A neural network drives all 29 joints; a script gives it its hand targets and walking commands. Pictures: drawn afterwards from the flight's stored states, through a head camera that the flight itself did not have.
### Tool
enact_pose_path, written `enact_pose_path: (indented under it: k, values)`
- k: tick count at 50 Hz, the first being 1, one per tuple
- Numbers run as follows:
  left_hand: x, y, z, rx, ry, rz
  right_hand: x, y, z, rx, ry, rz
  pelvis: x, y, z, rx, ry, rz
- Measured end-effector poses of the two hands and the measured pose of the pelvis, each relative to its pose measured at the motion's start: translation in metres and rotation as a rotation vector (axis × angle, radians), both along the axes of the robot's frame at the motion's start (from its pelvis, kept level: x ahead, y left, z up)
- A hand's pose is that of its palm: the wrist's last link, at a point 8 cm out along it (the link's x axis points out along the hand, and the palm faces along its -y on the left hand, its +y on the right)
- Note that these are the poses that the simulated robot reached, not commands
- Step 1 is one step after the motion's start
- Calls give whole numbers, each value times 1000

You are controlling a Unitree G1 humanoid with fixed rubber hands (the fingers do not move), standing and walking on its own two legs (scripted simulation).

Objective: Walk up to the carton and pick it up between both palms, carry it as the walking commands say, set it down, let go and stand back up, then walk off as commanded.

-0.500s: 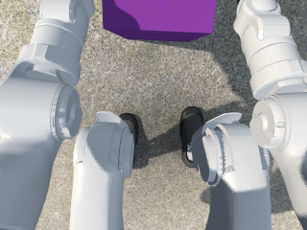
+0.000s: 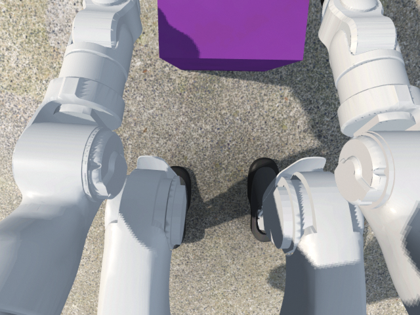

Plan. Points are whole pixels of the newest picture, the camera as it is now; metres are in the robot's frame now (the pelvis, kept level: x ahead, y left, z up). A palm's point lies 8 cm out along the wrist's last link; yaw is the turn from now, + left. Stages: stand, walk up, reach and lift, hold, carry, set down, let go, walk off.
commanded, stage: reach and lift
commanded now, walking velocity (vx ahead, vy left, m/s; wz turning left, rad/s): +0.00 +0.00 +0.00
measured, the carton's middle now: out of the picture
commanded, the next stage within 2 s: none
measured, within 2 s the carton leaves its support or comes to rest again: leaves its support in 0.54 s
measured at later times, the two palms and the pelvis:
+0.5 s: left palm out of the picture +0.55 +0.11 -0.17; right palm out of the picture +0.54 -0.17 -0.17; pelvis +0.00 -0.01 +0.00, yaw +0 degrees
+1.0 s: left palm out of the picture +0.56 +0.10 -0.09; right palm out of the picture +0.53 -0.16 -0.11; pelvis -0.02 -0.02 +0.04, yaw +1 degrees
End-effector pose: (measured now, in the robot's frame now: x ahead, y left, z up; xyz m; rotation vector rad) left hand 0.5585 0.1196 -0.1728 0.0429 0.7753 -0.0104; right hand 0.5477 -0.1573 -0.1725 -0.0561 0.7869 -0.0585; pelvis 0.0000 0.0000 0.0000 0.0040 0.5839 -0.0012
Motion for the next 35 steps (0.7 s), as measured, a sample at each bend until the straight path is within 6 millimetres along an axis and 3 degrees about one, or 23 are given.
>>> enact_pose_path:
  k: [23, 29, 35]
  values:
    - [-5, -10, 1, -8, -15, 21, -5, -7, 3, -23, 22, -11, 2, -5, 0, 2, 11, -1]
    - [0, -14, 15, 5, -32, 15, -10, -8, 11, -34, 20, -37, -1, -6, 7, -2, 4, 3]
    - [4, -9, 37, 35, -69, 72, -7, 4, 23, 6, -16, -81, -8, -8, 15, -3, -17, 19]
